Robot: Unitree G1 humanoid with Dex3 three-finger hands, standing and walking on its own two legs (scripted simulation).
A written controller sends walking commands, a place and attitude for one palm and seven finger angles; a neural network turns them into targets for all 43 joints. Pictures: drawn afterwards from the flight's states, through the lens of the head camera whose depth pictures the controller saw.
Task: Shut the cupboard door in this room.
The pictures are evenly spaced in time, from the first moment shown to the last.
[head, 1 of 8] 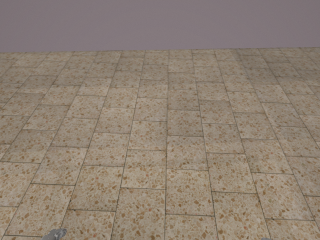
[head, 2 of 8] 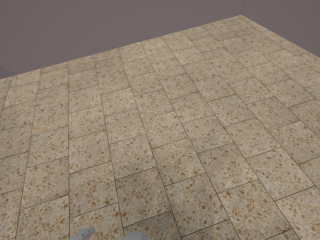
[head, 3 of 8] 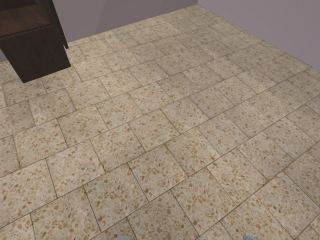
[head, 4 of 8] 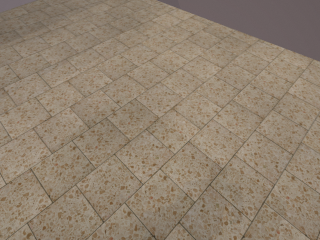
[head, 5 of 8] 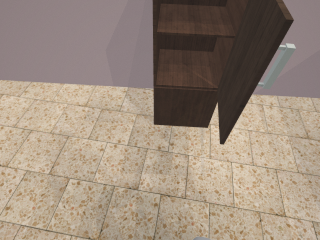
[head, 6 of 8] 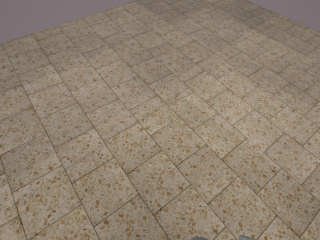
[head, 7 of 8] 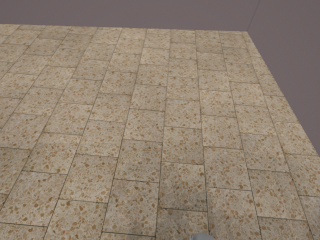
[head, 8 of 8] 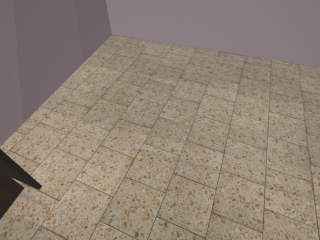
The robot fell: no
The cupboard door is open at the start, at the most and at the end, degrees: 85 85 85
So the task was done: no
